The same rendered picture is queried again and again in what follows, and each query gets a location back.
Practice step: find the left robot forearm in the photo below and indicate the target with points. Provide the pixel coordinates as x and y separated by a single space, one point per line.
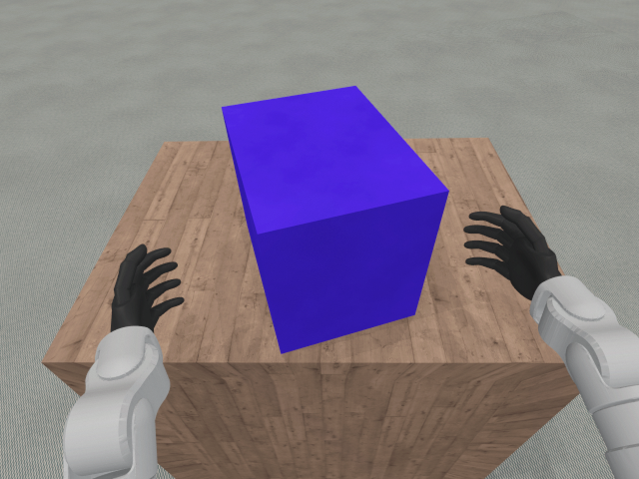
110 432

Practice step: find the right robot forearm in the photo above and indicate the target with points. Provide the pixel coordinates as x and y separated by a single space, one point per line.
601 357

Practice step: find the robot left hand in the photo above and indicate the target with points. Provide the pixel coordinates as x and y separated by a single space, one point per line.
132 302

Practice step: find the carton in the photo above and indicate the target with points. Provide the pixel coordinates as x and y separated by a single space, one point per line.
342 213

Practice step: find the robot right hand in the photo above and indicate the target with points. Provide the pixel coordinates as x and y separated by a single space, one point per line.
527 259

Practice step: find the pedestal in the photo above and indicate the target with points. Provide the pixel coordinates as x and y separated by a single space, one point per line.
448 393

